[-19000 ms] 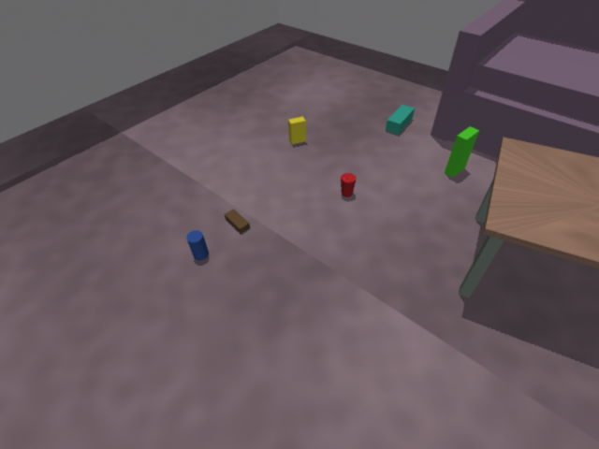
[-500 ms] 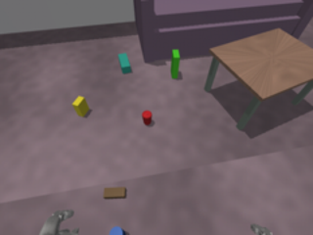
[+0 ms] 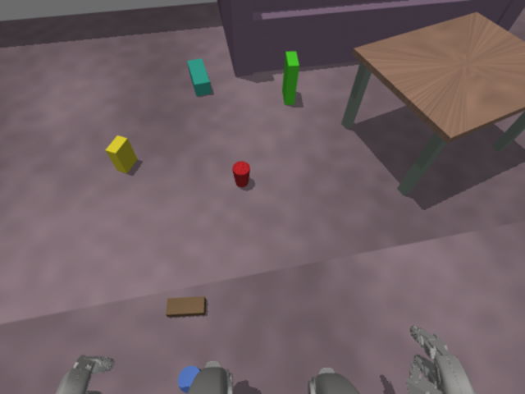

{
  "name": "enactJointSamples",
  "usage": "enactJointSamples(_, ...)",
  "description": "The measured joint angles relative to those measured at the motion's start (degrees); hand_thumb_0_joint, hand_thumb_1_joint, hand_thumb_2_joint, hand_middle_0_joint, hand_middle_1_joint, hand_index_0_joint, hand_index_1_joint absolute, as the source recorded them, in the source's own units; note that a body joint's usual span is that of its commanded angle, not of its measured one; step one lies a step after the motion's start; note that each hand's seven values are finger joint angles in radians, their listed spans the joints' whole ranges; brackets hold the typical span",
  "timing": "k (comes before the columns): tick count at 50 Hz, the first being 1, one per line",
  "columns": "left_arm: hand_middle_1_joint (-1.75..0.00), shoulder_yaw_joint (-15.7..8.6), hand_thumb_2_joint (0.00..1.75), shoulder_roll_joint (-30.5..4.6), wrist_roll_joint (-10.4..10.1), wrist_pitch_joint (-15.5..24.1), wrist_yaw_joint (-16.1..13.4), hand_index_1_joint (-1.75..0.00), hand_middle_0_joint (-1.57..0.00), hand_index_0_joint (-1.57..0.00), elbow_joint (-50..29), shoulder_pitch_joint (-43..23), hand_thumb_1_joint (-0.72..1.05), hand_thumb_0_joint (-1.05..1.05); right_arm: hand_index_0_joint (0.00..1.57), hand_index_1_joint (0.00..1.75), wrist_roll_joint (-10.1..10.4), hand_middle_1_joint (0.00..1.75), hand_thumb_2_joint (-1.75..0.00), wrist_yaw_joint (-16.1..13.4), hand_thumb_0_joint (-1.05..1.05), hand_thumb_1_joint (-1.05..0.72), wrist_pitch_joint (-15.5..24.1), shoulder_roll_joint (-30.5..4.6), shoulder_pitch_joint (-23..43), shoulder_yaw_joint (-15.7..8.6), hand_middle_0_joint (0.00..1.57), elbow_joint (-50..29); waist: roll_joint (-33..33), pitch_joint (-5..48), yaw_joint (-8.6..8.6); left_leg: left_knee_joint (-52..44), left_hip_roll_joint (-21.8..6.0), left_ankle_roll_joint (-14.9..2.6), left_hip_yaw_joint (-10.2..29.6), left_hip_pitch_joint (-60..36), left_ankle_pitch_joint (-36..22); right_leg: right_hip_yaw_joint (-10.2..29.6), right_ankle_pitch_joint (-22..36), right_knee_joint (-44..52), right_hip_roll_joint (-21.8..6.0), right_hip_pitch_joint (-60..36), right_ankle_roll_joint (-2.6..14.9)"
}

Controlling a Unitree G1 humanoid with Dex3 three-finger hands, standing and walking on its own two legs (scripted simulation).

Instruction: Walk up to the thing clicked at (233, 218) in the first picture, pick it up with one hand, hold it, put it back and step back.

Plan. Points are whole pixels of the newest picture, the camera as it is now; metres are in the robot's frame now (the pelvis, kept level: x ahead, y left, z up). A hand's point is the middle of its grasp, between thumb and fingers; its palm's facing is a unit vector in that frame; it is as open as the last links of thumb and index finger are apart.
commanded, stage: rise first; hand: left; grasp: from above
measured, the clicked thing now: (186, 306) +0.42 +0.27 -0.68
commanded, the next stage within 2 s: none
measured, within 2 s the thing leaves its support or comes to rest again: neither
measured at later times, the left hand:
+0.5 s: hand out of the picture +0.15 +0.29 -0.24, palm faces -0.33 -0.74 -0.59, open 13.6 cm
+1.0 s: hand (140, 337) +0.28 +0.32 -0.42, palm faces -0.47 -0.25 -0.84, open 13.9 cm
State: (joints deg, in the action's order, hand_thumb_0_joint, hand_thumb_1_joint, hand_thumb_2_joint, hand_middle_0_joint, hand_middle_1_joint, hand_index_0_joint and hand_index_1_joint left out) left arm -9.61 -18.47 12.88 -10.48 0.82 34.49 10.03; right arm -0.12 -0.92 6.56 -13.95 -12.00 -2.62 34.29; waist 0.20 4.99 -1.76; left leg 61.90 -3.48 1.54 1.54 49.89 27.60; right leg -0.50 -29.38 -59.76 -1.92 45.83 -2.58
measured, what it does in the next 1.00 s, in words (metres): lowers itself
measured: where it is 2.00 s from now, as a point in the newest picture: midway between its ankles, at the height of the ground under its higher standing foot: outside the picture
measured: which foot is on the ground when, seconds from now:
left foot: down 0.00-1.00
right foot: down 0.00-1.00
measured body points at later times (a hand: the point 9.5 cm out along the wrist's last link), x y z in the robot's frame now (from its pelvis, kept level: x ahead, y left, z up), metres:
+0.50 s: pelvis -0.03 +0.00 -0.10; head +0.12 +0.02 +0.33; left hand +0.17 +0.32 -0.20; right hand +0.17 -0.25 -0.19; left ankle +0.02 +0.13 -0.66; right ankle +0.00 -0.15 -0.66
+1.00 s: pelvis -0.09 +0.00 -0.29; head +0.13 +0.02 +0.10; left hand +0.31 +0.33 -0.38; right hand +0.03 -0.28 -0.43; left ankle +0.02 +0.13 -0.66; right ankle -0.01 -0.15 -0.66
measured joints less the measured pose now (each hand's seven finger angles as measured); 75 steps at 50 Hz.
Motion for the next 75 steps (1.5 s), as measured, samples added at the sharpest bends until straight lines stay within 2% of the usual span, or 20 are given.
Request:
enactJointSamples(14, -0.99, 0.4, 0.92, -0.7, 2.8, -1.4, -0.2, -1.00, -0.16, -0.16, -10.4, 4.8, -0.49, 0.00, 0.20, 0.30, -0.4, 0.30, -0.90, 0.3, 0.01, -0.90, 2.6, 0.9, 1.8, 0.9, 0.20, -3.2, 0.4, 2.1, 0.27, 11.1, -0.1, 0.03, 1.1, 12.5, 3.5, -0.3, -3.7, -11.0, 0.2, 12.0, -0.07)
enactJointSamples(19, -0.97, 0.7, 0.90, -2.1, 5.3, 0.6, -0.3, -0.98, -0.18, -0.18, -9.3, 3.1, -0.48, 0.00, 0.20, 0.30, -0.4, 0.30, -0.90, 0.6, 0.01, -0.91, 3.7, 0.4, 2.7, 1.0, 0.20, -3.2, 0.5, 2.9, 0.38, 15.9, 0.2, 0.08, 1.5, 18.3, 4.7, -0.3, -5.3, -16.1, 0.1, 17.8, -0.05)
enactJointSamples(24, -0.95, 0.2, 0.89, -4.6, 10.6, 6.0, -0.7, -0.96, -0.20, -0.20, -3.7, -2.5, -0.46, 0.00, 0.20, 0.30, -0.6, 0.30, -0.90, 1.4, 0.00, -0.91, 5.0, -0.7, 4.5, 0.6, 0.20, -2.0, 0.2, 4.1, 0.47, 23.5, 0.4, 0.22, 1.8, 27.5, 6.5, 0.2, -7.6, -24.3, 0.0, 27.2, -0.05)
enactJointSamples(32, -0.94, -1.1, 0.88, -9.0, 21.7, 16.4, -3.3, -0.95, -0.21, -0.21, 3.8, -14.0, -0.44, 0.00, 0.20, 0.30, -1.0, 0.30, -0.90, 2.7, 0.00, -0.91, 4.7, -2.6, 8.0, -0.6, 0.20, 1.4, -0.3, 4.9, 0.96, 38.6, 0.3, 0.65, 2.8, 45.0, 9.5, 0.8, -11.2, -40.0, 0.7, 44.7, -0.24)
enactJointSamples(38, -0.94, -1.4, 0.91, -12.3, 28.9, 19.9, -5.6, -0.95, -0.20, -0.20, 8.8, -24.0, -0.45, 0.00, 0.20, 0.30, -1.7, 0.30, -0.91, 3.5, 0.00, -0.92, 2.9, -2.9, 9.4, -1.1, 0.20, 4.0, -0.3, 3.4, 1.22, 48.4, 0.3, 0.87, 4.0, 56.0, 10.1, 0.8, -11.9, -49.6, 1.4, 55.4, -0.40)
enactJointSamples(43, -0.94, -1.9, 0.95, -15.4, 34.6, 22.4, -6.8, -0.96, -0.18, -0.17, 14.4, -31.8, -0.48, 0.00, 0.20, 0.30, -2.4, 0.30, -0.91, 4.2, 0.00, -0.92, 1.0, -2.4, 9.1, -0.7, 0.20, 5.7, 0.0, 1.9, 0.78, 54.8, 0.5, 1.06, 5.2, 63.1, 9.7, 0.5, -11.6, -55.9, 2.0, 62.1, -0.54)
enactJointSamples(54, -0.96, -3.2, 1.00, -22.5, 44.6, 29.0, -8.6, -0.98, -0.14, -0.13, 25.0, -42.1, -0.51, 0.00, 0.20, 0.30, -4.0, 0.30, -0.90, 5.7, 0.00, -0.91, -3.0, -1.8, 5.8, 1.0, 0.20, 8.0, -0.3, -1.1, -1.65, 64.5, 0.9, 1.03, 7.4, 72.6, 8.3, -0.2, -10.2, -64.7, 3.1, 70.9, -0.91)
enactJointSamples(60, -0.95, -3.6, 1.00, -25.6, 50.3, 32.4, -11.9, -0.97, -0.14, -0.13, 30.5, -46.0, -0.50, 0.00, 0.20, 0.30, -5.6, 0.30, -0.90, 6.3, 0.00, -0.90, -4.9, -2.1, 4.9, 2.0, 0.20, 9.3, -1.1, -1.7, -3.13, 68.4, 1.4, 1.01, 8.4, 76.1, 7.9, -0.5, -9.9, -68.2, 3.4, 73.9, -0.89)
enactJointSamples(65, -0.95, -3.6, 1.00, -27.6, 54.8, 33.5, -15.1, -0.97, -0.13, -0.13, 34.5, -49.3, -0.49, 0.00, 0.20, 0.30, -6.9, 0.30, -0.90, 6.7, 0.00, -0.90, -5.9, -2.2, 5.5, 2.5, 0.20, 10.1, -1.7, -2.1, -4.24, 71.0, 1.8, 1.07, 9.0, 78.5, 7.7, -0.7, -9.9, -70.5, 3.6, 75.9, -0.70)
enactJointSamples(70, -0.96, -3.4, 0.98, -29.1, 58.2, 33.4, -17.6, -0.97, -0.12, -0.13, 37.8, -52.2, -0.49, 0.00, 0.20, 0.30, -8.0, 0.30, -0.90, 6.9, 0.00, -0.90, -6.5, -2.1, 6.7, 2.9, 0.20, 10.4, -2.0, -2.3, -5.11, 73.0, 2.0, 0.91, 9.4, 80.4, 7.8, -0.8, -10.1, -72.2, 3.8, 77.5, -0.76)
enactJointSamples(75, -0.97, -3.1, 0.97, -30.1, 60.4, 33.2, -18.9, -0.97, -0.12, -0.13, 39.7, -54.1, -0.48, 0.00, 0.20, 0.30, -9.1, 0.30, -0.90, 7.2, 0.00, -0.90, -6.9, -1.7, 7.8, 3.3, 0.20, 10.5, -2.2, -2.7, -5.68, 74.5, 2.2, 0.75, 9.6, 81.7, 8.2, -0.8, -10.6, -73.3, 3.9, 78.3, -0.97)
